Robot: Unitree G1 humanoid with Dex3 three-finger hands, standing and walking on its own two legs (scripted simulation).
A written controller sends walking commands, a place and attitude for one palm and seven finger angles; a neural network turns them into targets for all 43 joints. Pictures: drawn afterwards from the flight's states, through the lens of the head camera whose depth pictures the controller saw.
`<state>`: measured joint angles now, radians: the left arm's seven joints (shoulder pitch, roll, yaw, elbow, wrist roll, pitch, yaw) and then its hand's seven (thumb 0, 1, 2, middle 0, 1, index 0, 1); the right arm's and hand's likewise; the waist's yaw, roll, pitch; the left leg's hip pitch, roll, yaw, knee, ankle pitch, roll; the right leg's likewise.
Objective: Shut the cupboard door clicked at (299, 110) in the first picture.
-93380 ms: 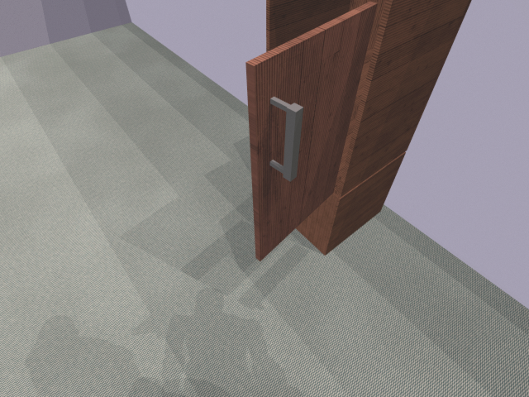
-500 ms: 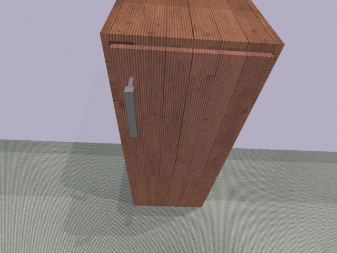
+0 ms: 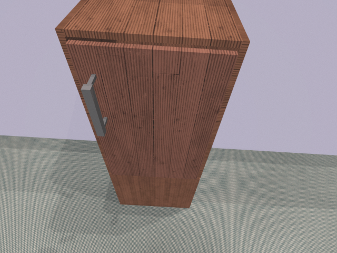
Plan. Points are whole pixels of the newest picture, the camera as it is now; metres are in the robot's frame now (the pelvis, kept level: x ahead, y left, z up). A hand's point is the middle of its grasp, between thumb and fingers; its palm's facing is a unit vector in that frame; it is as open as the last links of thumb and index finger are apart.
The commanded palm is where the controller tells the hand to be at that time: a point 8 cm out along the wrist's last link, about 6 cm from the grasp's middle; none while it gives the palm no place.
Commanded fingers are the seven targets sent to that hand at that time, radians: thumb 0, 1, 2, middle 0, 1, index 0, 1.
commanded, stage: come to a stop and stand still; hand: left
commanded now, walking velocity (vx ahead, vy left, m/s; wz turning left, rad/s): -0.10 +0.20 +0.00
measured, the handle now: (97, 107) +0.43 +0.22 +0.09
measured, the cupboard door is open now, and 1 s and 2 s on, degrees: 0 0 0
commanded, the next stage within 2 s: look again from close up in 0.68 s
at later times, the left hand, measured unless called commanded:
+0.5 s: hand out of the picture +0.01 +0.25 -0.16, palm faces +0.02 -0.96 -0.29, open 7.4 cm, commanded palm none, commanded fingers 0.00 0.90 0.90 -0.20 -0.30 -0.20 -0.30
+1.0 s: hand out of the picture +0.01 +0.20 -0.17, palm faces -0.03 -0.98 -0.19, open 7.3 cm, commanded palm none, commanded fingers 0.00 0.90 0.90 -0.20 -0.30 -0.20 -0.30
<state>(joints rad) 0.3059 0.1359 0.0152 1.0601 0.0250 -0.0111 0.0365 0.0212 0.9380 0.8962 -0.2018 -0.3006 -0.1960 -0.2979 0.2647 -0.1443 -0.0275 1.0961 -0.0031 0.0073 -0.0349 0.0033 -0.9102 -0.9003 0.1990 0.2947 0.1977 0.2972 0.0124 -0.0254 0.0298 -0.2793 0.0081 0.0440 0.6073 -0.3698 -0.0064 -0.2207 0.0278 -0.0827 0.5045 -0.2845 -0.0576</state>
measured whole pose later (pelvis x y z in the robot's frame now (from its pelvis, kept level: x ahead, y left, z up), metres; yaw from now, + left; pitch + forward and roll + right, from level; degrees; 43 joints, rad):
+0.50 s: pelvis -0.02 +0.05 +0.00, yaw -1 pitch -2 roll +0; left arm 0.29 0.18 0.01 1.00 0.03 0.02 0.04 0.01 0.91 0.90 -0.20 -0.30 -0.20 -0.30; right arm 0.25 -0.20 -0.02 0.95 -0.01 0.00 -0.02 -0.01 -0.94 -0.90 0.20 0.30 0.20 0.30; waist 0.01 0.06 0.00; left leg -0.23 -0.08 0.10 0.51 -0.25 0.11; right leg -0.25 -0.05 -0.03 0.57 -0.29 0.00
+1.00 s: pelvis +0.01 +0.04 +0.01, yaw -1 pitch +0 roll +1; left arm 0.27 0.14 -0.02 1.11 0.02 0.00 0.04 0.02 0.92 0.90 -0.20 -0.30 -0.20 -0.30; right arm 0.30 -0.16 0.02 1.10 -0.01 -0.03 -0.02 0.00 -0.91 -0.90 0.20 0.30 0.20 0.30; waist 0.00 0.00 0.04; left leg -0.17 -0.07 0.10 0.39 -0.22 0.09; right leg -0.19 -0.03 -0.03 0.46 -0.27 0.01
